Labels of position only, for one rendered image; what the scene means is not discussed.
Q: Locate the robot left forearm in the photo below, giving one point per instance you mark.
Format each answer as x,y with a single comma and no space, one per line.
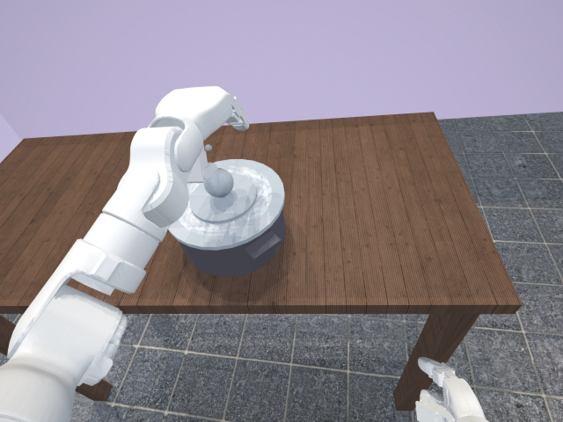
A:
150,197

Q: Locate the lid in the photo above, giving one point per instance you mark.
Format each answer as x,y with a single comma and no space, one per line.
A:
253,205

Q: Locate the knob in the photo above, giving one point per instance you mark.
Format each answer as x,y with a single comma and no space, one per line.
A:
220,184

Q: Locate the table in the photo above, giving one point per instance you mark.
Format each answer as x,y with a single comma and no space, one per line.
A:
378,216

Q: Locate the left robot hand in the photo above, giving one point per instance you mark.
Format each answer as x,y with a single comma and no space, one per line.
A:
208,108

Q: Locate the robot left upper arm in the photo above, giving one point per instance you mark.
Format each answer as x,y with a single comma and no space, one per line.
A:
73,342

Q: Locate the right robot hand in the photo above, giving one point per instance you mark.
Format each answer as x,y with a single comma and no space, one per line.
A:
458,398

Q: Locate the pot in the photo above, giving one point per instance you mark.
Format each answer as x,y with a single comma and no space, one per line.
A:
242,259

